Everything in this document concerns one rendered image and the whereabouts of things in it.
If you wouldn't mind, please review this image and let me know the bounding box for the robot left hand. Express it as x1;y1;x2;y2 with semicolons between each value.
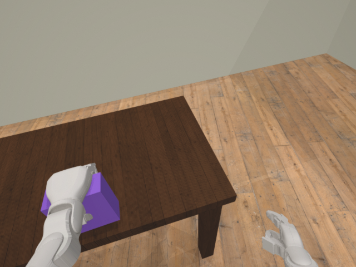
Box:
46;163;98;225

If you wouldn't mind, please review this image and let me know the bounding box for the table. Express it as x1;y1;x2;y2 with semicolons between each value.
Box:
0;96;237;267

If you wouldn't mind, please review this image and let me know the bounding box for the robot left forearm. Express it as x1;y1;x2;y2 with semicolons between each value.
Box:
26;199;83;267

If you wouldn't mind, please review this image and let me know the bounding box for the sponge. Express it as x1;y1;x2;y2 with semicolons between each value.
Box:
41;172;120;233

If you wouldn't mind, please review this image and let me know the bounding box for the robot right hand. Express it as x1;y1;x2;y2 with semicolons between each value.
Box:
262;210;304;259

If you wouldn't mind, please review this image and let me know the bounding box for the robot right forearm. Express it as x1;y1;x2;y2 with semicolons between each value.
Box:
284;246;318;267

